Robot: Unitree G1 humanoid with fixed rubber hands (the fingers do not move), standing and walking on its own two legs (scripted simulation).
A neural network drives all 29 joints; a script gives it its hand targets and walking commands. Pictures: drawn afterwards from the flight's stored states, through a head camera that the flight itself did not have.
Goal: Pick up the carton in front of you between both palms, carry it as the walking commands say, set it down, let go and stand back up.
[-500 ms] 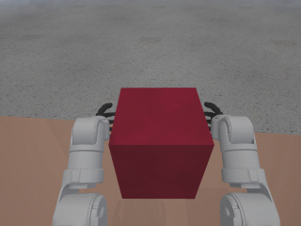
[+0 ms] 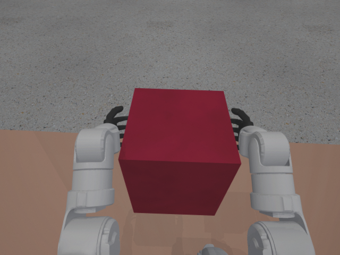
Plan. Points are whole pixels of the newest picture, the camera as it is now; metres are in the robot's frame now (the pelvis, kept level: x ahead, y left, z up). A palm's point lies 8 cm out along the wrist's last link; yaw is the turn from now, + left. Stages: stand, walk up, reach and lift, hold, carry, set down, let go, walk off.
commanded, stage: carry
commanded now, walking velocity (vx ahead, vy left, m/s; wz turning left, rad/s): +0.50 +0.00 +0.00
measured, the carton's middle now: (176, 154) +0.35 -0.01 +0.04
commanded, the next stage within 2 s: none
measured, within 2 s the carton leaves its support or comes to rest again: neither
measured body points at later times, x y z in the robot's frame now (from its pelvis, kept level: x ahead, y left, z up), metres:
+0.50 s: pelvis +0.26 -0.06 -0.03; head +0.32 -0.07 +0.42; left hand +0.62 +0.11 +0.06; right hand +0.64 -0.19 +0.06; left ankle +0.36 +0.09 -0.69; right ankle +0.22 -0.11 -0.76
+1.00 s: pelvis +0.56 -0.02 -0.05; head +0.61 +0.00 +0.40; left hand +0.94 +0.12 +0.04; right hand +0.92 -0.19 +0.05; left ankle +0.53 +0.03 -0.78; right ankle +0.65 -0.18 -0.72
